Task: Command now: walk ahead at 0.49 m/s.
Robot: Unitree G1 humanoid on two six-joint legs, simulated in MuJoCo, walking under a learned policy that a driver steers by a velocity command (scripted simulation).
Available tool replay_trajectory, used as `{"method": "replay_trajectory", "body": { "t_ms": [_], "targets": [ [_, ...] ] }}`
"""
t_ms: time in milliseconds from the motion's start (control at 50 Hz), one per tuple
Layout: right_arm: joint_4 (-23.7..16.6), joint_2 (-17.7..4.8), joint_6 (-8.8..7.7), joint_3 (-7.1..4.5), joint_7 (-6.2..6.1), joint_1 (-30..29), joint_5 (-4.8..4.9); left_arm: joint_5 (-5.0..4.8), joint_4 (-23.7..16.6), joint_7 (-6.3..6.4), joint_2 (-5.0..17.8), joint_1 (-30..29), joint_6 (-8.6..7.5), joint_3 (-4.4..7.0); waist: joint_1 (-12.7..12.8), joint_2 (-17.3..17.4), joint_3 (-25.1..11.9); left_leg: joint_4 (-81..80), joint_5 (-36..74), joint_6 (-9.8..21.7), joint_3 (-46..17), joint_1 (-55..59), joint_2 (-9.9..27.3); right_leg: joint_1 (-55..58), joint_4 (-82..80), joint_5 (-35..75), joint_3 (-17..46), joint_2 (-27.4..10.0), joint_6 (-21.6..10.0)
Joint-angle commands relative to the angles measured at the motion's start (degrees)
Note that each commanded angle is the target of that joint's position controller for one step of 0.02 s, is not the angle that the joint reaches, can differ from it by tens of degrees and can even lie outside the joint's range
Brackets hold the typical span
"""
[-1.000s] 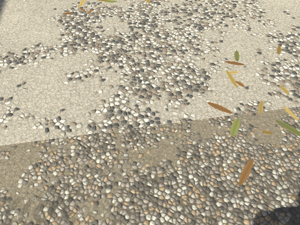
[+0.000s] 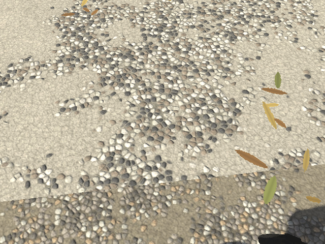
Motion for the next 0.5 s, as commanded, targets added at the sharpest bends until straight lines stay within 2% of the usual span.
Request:
{"method": "replay_trajectory", "body": {
  "t_ms": [20,40,60,80,100,120,140,160,180,200,260,300,360,440,500],
  "targets": [
    [4.02,-8.69,-1.10,-3.12,-1.65,19.70,0.08,0.26,-2.02,0.74,11.00,-2.69,-0.05,2.19,-12.35,-5.89,-8.84,-5.26,-0.90,3.66,-1.41,24.61,-2.21,-7.37,26.45,71.65,2.01,-15.51,0.56],
    [5.82,-11.56,-1.30,-4.17,-2.45,27.92,-1.11,-0.03,-3.22,0.24,9.86,-3.70,-0.15,1.78,-15.47,-2.52,-13.90,-6.29,-7.57,6.46,-10.25,37.47,6.27,-17.36,41.35,54.12,0.89,-13.16,0.01],
    [6.01,-16.18,-1.32,-5.27,-2.33,29.99,-2.50,-0.64,-3.97,-0.38,2.69,3.14,0.03,0.58,-10.21,9.97,-19.12,-6.25,-7.32,14.56,-36.44,51.86,23.60,-37.12,64.37,-0.29,-2.01,-3.02,1.56],
    [6.15,-12.81,-0.89,-4.93,-1.44,27.03,0.09,-0.16,-3.12,-0.37,8.06,2.15,0.29,1.94,-10.11,4.03,-18.27,-16.04,-17.86,17.66,-49.03,49.27,24.64,-46.27,71.70,-5.98,2.97,-1.12,0.53],
    [4.92,-10.19,-0.98,-4.27,-1.22,19.67,0.89,0.22,-5.38,-0.51,9.51,-4.03,0.09,2.36,-7.25,1.45,-7.48,-20.12,-22.40,15.16,-39.71,39.31,22.59,-49.47,68.51,0.87,3.62,-5.35,-0.10],
    [4.58,-7.11,-1.47,-3.59,-0.91,16.37,0.71,0.40,-6.11,-0.87,9.39,-7.53,-0.12,2.47,-6.10,-0.78,-3.03,-22.71,-17.96,13.25,-34.32,31.47,20.34,-47.43,65.30,4.09,3.14,-6.92,-0.17],
    [5.40,-5.28,-2.09,-3.01,-0.88,16.18,0.30,0.59,-5.96,-1.07,8.26,-8.12,0.30,2.51,-4.04,-2.35,-0.48,-23.86,-11.43,11.20,-29.22,25.93,17.96,-44.59,62.42,5.13,3.23,-8.49,0.17],
    [6.50,-4.07,-2.62,-2.52,-1.12,16.99,0.30,1.19,-5.80,-1.41,6.79,-6.99,1.12,2.24,-2.24,-1.71,-0.46,-24.78,-7.70,9.52,-25.09,21.94,15.86,-40.98,59.66,5.60,3.17,-9.57,0.95],
    [7.45,-3.82,-3.16,-2.31,-1.24,18.12,0.31,1.35,-5.35,-1.79,5.11,-6.27,1.80,1.94,-1.48,-0.95,-0.61,-25.49,-4.71,8.64,-22.22,20.17,14.65,-39.08,57.69,5.89,2.63,-10.04,1.61],
    [8.39,-4.38,-3.71,-2.38,-1.28,19.75,0.46,1.44,-5.50,-2.08,4.45,-6.60,2.21,1.86,-1.18,-0.47,-0.51,-25.89,-1.32,8.45,-20.14,19.47,13.88,-39.07,56.24,6.43,1.80,-10.29,2.13],
    [10.06,-6.62,-4.19,-2.64,-1.19,23.14,0.64,1.42,-7.98,-2.51,5.10,-13.70,2.93,1.98,-1.81,0.87,1.16,-27.94,2.13,7.52,-15.53,19.69,12.33,-44.37,49.93,12.19,-0.41,-12.22,3.56],
    [10.68,-6.55,-4.01,-2.41,-1.12,25.47,0.75,1.11,-9.77,-2.56,5.52,-19.55,3.04,1.95,-3.31,1.09,1.91,-28.11,5.94,6.33,-13.65,21.83,11.27,-47.64,44.04,16.88,-1.70,-12.72,4.33],
    [11.61,-6.39,-3.89,-2.07,-1.23,28.95,0.79,0.54,-11.66,-2.68,4.89,-26.40,2.94,1.50,-5.53,2.02,1.71,-27.19,11.01,4.26,-11.38,25.07,10.29,-47.51,34.75,22.26,-3.47,-11.67,4.88],
    [13.02,-6.64,-3.61,-1.80,-1.79,33.09,0.24,0.37,-13.48,-2.59,4.98,-33.12,2.79,1.23,-7.85,2.95,1.77,-24.81,15.85,4.36,-10.99,32.95,11.70,-48.16,27.20,22.89,-4.64,-9.77,4.32],
    [13.86,-7.45,-3.30,-1.95,-2.38,33.83,-0.39,0.40,-14.83,-2.51,5.74,-35.66,2.28,1.46,-7.69,3.31,2.26,-21.79,21.02,5.18,-11.48,38.55,14.33,-47.92,23.55,18.02,-4.58,-8.71,2.71]
  ]
}}
Keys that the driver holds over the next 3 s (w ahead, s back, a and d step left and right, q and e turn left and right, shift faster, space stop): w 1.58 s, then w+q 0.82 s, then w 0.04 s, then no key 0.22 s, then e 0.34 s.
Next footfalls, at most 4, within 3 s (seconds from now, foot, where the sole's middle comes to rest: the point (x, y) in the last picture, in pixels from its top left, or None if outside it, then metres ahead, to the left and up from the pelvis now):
0.04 left None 0.19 0.06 -0.76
0.60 right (213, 230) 0.49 -0.12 -0.76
1.16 left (171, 162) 0.79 0.06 -0.76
1.72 right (209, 112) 1.09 -0.12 -0.76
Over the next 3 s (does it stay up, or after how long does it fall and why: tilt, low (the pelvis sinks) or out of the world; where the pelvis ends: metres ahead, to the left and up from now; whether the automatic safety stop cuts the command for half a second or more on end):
stays up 1.45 0.12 0.01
